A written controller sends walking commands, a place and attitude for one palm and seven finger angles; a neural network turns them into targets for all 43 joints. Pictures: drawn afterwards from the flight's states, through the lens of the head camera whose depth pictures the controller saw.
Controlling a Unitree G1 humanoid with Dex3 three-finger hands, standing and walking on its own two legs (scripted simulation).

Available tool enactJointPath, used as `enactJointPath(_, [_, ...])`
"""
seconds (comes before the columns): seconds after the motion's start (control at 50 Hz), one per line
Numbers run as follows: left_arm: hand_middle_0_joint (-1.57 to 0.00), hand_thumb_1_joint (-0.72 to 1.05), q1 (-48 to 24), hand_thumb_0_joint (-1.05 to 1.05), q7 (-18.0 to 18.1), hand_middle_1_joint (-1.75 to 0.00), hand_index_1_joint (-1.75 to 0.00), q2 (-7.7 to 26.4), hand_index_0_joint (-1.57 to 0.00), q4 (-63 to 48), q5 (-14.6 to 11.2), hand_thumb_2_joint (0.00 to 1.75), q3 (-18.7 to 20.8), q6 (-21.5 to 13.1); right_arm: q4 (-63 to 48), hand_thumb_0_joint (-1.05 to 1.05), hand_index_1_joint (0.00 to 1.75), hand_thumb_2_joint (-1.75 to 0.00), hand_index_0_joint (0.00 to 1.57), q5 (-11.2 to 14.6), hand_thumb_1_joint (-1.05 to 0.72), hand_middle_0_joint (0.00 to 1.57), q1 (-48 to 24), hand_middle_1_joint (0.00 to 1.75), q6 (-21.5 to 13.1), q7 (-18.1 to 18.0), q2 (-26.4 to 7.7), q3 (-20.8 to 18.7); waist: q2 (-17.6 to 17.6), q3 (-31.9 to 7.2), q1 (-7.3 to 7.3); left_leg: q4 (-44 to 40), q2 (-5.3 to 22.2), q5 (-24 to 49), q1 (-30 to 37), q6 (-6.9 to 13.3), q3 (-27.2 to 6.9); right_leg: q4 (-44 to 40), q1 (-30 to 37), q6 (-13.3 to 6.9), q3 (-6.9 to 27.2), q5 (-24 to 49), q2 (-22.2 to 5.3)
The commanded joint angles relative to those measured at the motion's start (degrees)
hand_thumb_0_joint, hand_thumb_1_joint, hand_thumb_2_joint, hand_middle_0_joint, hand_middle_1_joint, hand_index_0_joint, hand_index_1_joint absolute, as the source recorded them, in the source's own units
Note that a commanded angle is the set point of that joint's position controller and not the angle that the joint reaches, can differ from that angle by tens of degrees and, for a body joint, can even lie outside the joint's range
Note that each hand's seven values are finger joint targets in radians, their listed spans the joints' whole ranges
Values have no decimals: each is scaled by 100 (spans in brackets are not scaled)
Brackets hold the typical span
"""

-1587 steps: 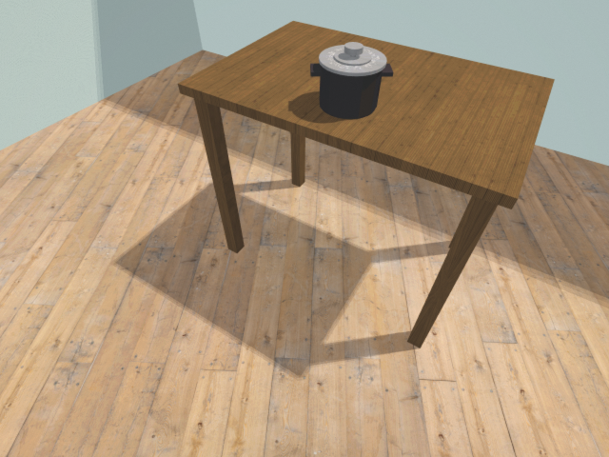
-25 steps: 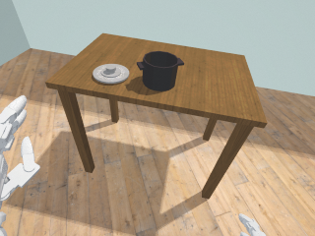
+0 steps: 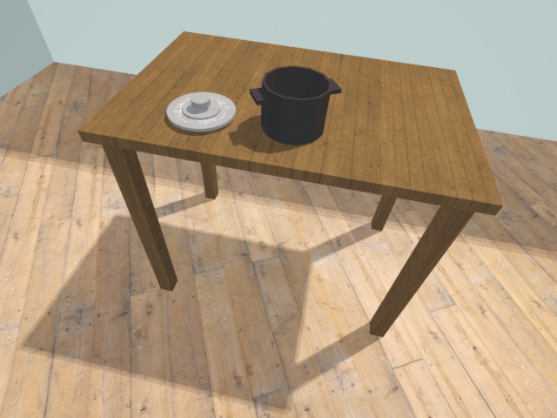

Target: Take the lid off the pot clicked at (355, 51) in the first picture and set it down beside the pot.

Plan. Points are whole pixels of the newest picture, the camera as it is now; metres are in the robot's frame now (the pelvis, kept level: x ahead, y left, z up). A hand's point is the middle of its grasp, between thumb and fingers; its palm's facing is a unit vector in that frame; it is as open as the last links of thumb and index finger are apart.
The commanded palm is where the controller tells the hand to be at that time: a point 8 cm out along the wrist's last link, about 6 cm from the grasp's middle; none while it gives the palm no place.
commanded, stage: stop stepping back and stand still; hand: left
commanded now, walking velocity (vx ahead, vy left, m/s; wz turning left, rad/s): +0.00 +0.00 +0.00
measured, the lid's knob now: (200, 101) +0.78 +0.21 +0.04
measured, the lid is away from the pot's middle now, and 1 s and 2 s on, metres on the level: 0.23 0.23 0.23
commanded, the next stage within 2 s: let the arm hang, fingers relaxed in 0.62 s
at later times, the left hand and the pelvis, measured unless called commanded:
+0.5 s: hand out of the picture +0.04 +0.19 -0.15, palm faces +0.01 -0.98 -0.21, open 7.3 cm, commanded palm none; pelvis +0.01 +0.01 +0.02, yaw -1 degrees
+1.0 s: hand out of the picture +0.06 +0.18 -0.16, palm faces +0.00 -0.98 -0.21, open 7.3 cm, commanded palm none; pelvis +0.03 +0.00 +0.02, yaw -2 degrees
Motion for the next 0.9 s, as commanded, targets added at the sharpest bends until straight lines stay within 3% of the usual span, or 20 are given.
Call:
enactJointPath(0.0, [-20,90,176,0,86,-30,-30,1165,-20,64,-42,90,227,-588,-179,0,30,-90,20,107,-90,20,84,30,-137,-118,-626,-266,662,-348,227,-589,318,2276,-35,86,-305,-1022,1266,-337,1065,2971,-648])
enactJointPath(0.04, [-20,90,204,0,127,-30,-30,1098,-20,375,-7,90,298,-614,-6,0,30,-90,20,128,-90,20,283,30,-83,-136,-331,-281,429,-390,126,-319,134,1052,-24,16,-124,-1560,1317,-474,1469,2964,-1027])
enactJointPath(0.06, [-20,90,108,0,133,-30,-30,1109,-20,492,-19,90,267,-613,93,0,30,-90,20,131,-90,20,431,30,-54,-130,-254,-277,518,-392,53,-355,132,764,51,21,-154,-1726,1222,-572,1540,2600,-1103])
enactJointPath(0.1, [-20,90,-122,0,124,-30,-30,999,-20,687,-38,90,207,-587,300,0,30,-90,20,109,-90,20,589,30,-23,-119,-187,-259,670,-217,-23,-730,238,832,360,96,-298,-1823,782,-584,1248,1595,-880])
enactJointPath(0.14, [-20,90,-196,0,107,-30,-30,779,-20,852,-42,90,143,-524,407,0,30,-90,20,81,-90,20,641,30,0,-130,-264,-268,793,151,11,-1314,585,999,386,283,-682,-1618,402,-339,673,1005,-383])
enactJointPath(0.2, [-20,90,-19,0,96,-30,-30,503,-20,1180,-45,90,46,-495,561,0,30,-90,20,77,-90,20,656,30,-17,-179,-414,-291,811,271,141,-1805,897,1270,242,443,-913,-1361,652,-186,251,1113,-170])
enactJointPath(0.3, [-20,90,51,0,140,-30,-30,428,-20,1505,-48,90,13,-510,796,0,30,-90,20,106,-90,20,738,30,-39,-206,-254,-265,411,301,163,-1729,740,1792,448,374,-662,-1465,804,-194,331,1532,-256])
enactJointPath(0.36, [-20,90,44,0,169,-30,-30,435,-20,1589,-46,90,23,-520,916,0,30,-90,20,111,-90,20,747,30,-38,-201,-147,-253,398,329,158,-1708,670,1808,519,343,-563,-1502,812,-216,413,1687,-312])
enactJointPath(0.4, [-20,90,21,0,190,-30,-30,425,-20,1631,-43,90,34,-542,990,0,30,-90,20,114,-90,20,778,30,-44,-206,-111,-253,159,247,145,-1614,617,2034,595,307,-488,-1496,931,-227,473,2013,-340])
enactJointPath(0.5, [-20,90,-48,0,225,-30,-30,396,-20,1658,-37,90,73,-552,1129,0,30,-90,20,111,-90,20,723,30,-36,-207,-9,-264,169,374,140,-1540,533,2086,630,245,-372,-1510,918,-243,543,2268,-406])
enactJointPath(0.56, [-20,90,-115,0,232,-30,-30,393,-20,1646,-37,90,101,-543,1175,0,30,-90,20,101,-90,20,708,30,-26,-210,45,-261,382,508,138,-1590,541,1966,545,239,-367,-1505,889,-252,569,2166,-389])
enactJointPath(0.82, [-20,90,-208,0,219,-30,-30,384,-20,1633,-38,90,137,-558,1195,0,30,-90,20,96,-90,20,668,30,-33,-230,-12,-301,392,218,104,-1521,577,2254,846,215,-293,-1487,985,-246,576,2444,-361])
enactJointPath(0.88, [-20,90,-206,0,219,-30,-30,370,-20,1654,-33,90,130,-549,1213,0,30,-90,20,99,-90,20,646,30,-24,-232,0,-297,422,371,99,-1557,580,2160,817,220,-291,-1525,899,-244,601,2361,-351])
